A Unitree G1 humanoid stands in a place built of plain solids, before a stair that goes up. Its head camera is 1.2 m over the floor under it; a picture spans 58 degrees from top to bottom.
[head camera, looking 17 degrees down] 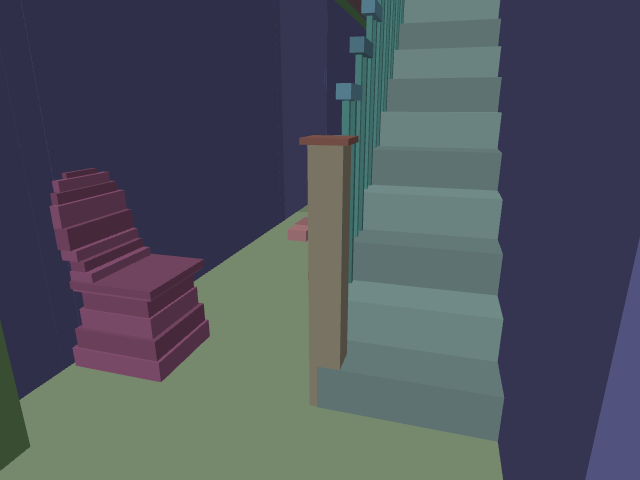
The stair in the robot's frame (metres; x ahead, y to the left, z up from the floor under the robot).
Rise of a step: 0.20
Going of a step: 0.24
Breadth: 0.71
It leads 16 degrees to the right of straight ahead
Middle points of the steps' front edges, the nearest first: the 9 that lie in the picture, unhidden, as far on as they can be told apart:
1.43 -0.33 0.20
1.66 -0.39 0.39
1.89 -0.46 0.59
2.12 -0.53 0.78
2.34 -0.59 0.98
2.57 -0.66 1.18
2.80 -0.72 1.37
3.03 -0.79 1.57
3.26 -0.86 1.76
